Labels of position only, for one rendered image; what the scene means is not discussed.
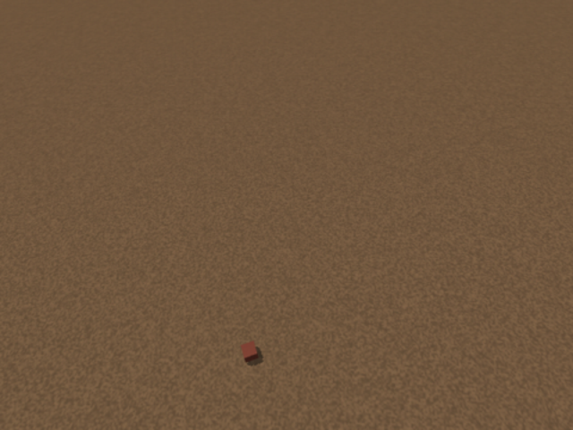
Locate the cube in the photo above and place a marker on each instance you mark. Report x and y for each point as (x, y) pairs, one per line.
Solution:
(249, 351)

